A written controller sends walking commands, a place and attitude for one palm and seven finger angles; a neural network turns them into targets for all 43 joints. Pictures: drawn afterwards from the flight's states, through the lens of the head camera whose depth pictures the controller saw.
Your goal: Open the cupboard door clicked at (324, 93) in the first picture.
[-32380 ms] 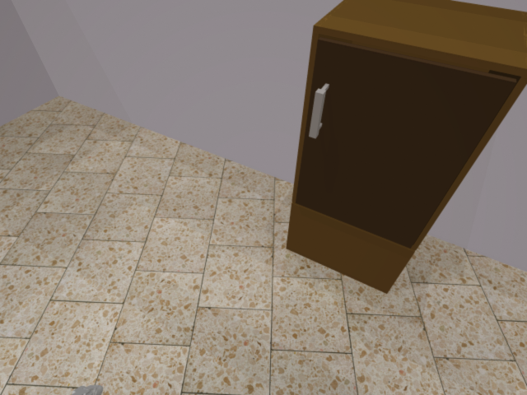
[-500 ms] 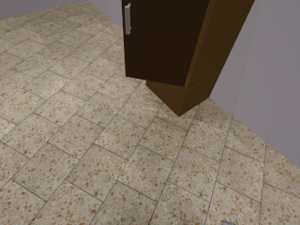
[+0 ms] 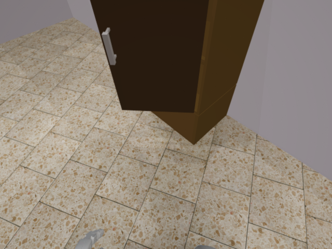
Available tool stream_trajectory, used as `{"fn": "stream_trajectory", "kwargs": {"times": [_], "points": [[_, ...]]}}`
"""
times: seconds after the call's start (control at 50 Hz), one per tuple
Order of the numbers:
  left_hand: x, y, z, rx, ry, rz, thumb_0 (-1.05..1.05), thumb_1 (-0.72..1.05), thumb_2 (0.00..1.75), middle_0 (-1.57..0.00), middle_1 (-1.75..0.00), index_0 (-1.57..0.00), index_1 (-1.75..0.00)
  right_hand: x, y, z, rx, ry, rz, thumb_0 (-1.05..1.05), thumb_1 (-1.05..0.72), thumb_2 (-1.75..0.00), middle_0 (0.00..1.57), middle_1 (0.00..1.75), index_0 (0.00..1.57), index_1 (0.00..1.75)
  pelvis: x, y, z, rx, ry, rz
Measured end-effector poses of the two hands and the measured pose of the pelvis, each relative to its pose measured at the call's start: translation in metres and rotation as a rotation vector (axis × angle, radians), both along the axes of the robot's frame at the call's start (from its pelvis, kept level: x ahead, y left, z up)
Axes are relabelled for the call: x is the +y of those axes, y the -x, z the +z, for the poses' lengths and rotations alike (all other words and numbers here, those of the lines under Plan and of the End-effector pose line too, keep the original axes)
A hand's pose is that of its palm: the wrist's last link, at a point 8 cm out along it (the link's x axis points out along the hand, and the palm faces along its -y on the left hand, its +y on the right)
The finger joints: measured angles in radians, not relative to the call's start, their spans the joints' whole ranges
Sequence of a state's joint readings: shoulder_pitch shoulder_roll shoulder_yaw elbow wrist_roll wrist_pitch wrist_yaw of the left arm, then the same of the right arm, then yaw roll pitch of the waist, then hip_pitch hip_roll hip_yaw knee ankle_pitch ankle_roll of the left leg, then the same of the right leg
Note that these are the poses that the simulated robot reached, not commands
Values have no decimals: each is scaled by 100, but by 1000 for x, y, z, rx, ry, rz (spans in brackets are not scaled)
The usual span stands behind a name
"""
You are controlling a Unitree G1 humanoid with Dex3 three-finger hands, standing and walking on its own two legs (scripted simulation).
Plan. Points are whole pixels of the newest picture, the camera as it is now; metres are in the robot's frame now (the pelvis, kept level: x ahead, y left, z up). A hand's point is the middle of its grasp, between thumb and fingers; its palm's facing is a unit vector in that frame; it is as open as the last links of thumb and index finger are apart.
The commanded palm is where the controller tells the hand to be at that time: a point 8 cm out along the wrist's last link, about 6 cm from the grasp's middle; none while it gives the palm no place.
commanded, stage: take the last steps up to it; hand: left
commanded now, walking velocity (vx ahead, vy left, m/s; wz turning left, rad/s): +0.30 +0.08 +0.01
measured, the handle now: (110, 46) +0.85 +0.25 +0.02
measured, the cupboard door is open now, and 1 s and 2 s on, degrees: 41 41 41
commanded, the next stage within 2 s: come to a stop and stand still in 0.46 s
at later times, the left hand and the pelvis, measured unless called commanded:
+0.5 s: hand out of the picture +0.15 +0.24 -0.17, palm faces +0.07 -0.99 -0.14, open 7.3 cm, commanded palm none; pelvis +0.19 +0.07 +0.01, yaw -2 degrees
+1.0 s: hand (95, 176) +0.36 +0.25 -0.17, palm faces -0.01 -0.98 -0.18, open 7.3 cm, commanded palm none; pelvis +0.25 +0.08 +0.01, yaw -1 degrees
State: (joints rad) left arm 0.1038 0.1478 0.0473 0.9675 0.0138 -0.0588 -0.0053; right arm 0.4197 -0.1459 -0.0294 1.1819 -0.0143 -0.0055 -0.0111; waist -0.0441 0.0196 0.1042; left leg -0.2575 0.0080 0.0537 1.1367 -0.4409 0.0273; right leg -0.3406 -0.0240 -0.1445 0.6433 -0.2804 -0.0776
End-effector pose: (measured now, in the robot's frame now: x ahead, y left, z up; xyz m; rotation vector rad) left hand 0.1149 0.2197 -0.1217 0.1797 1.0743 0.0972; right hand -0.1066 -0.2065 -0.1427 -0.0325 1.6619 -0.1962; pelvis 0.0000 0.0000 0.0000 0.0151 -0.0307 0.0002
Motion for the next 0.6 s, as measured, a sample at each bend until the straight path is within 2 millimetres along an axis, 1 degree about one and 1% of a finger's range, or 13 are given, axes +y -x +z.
{"fn": "stream_trajectory", "kwargs": {"times": [0.04, 0.08, 0.12, 0.16, 0.24, 0.32, 0.38, 0.42, 0.46, 0.52, 0.54, 0.6], "points": [[-2, 8, 1, 60, 3, 19, 0, 91, 90, -20, -29, -20, -30, -5, -38, 4, -58, 8, 12, 0, -91, -90, 20, 30, 20, 30, -1, -14, 7, 9, 3, -2], [7, 13, 5, 88, -19, 77, -2, 95, 89, -20, -29, -21, -30, -8, -79, 9, -129, 16, 31, 0, -91, -90, 20, 30, 20, 30, -2, -28, 14, 23, 7, 1], [15, 18, 7, 132, -29, 91, -3, 96, 89, -20, -29, -21, -30, -10, -119, 13, -196, 22, 52, 0, -91, -90, 20, 30, 20, 30, -1, -43, 18, 33, 7, 2], [20, 25, 7, 182, -25, 103, -2, 96, 89, -20, -29, -20, -30, -9, -160, 16, -258, 26, 73, 0, -91, -90, 20, 30, 20, 30, 2, -58, 21, 38, 8, 3], [26, 38, 3, 281, 8, 146, -1, 94, 90, -20, -29, -20, -30, -10, -232, 23, -334, 60, 135, 1, -94, -90, 20, 30, 20, 30, 16, -90, 22, 41, 14, 11], [33, 45, -7, 385, 53, 191, -1, 93, 90, -20, -29, -20, -30, 4, -306, 27, -409, 81, 200, 1, -93, -90, 20, 30, 20, 30, 36, -126, 17, 39, 20, 16], [44, 41, -21, 460, 83, 206, 0, 92, 90, -20, -29, -20, -30, 20, -356, 24, -485, 108, 234, 0, -93, -90, 20, 30, 20, 30, 56, -155, 4, 37, 30, 8], [52, 28, -26, 489, 86, 193, 0, 91, 90, -20, -29, -20, -30, 31, -376, 25, -517, 121, 235, 0, -92, -90, 20, 30, 20, 30, 64, -168, 1, 31, 16, -1], [61, 4, -25, 478, 78, 171, 0, 91, 90, -20, -29, -20, -30, 42, -385, 27, -523, 120, 220, 0, -92, -90, 20, 30, 20, 30, 70, -180, 4, 30, 12, -16], [74, -47, -19, 405, 62, 137, 0, 91, 90, -20, -29, -20, -30, 56, -385, 27, -495, 103, 189, 0, -91, -90, 20, 30, 20, 30, 76, -198, 11, 30, 7, -30], [77, -66, -17, 373, 56, 126, 0, 91, 90, -20, -29, -20, -30, 58, -383, 28, -484, 107, 166, -1, -92, -90, 20, 30, 20, 30, 78, -204, 13, 31, 6, -34], [84, -123, -9, 276, 31, 89, 1, 92, 90, -20, -29, -20, -30, 54, -375, 27, -435, 118, 131, -2, -95, -90, 20, 30, 21, 30, 80, -221, 17, 31, 4, -41]]}}
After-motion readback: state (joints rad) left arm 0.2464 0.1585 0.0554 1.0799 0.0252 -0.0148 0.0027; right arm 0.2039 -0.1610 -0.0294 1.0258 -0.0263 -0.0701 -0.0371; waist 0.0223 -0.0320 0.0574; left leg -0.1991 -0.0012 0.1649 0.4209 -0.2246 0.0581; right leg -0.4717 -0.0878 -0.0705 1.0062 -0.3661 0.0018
